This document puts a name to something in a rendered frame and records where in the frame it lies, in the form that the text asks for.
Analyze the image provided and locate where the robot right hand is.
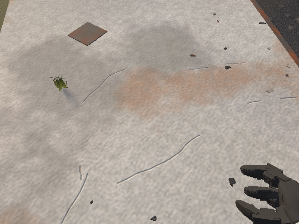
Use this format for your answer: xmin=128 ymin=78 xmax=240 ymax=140
xmin=235 ymin=163 xmax=299 ymax=224

